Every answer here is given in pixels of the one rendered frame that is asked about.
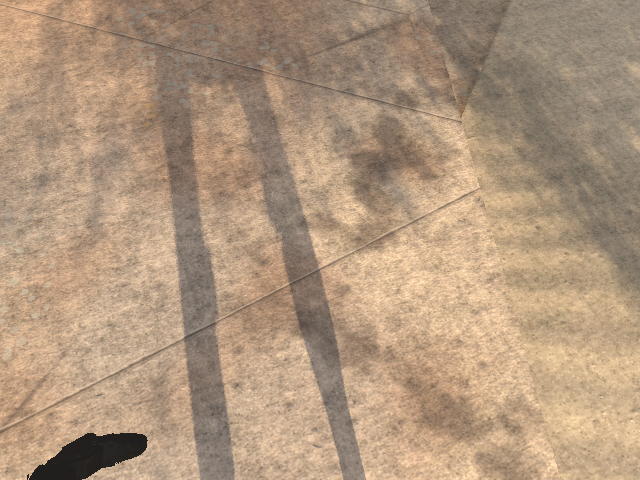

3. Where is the left robot hand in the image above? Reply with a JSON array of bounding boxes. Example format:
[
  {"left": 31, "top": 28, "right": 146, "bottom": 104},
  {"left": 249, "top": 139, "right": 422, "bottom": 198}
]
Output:
[{"left": 27, "top": 433, "right": 148, "bottom": 480}]

